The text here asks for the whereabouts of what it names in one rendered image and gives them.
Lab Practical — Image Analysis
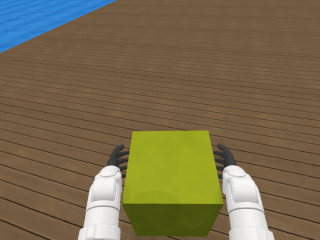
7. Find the robot right forearm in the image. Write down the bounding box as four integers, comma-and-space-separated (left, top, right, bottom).
222, 165, 275, 240

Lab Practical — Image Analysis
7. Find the carton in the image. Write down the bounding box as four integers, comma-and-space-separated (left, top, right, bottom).
122, 130, 224, 237

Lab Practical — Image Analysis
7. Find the robot left hand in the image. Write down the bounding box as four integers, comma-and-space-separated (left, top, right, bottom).
106, 144, 130, 178

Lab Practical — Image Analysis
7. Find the robot left forearm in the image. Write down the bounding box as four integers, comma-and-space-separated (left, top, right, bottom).
78, 165, 122, 240

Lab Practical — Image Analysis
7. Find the robot right hand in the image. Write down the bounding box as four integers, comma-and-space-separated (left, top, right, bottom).
213, 144, 237, 179

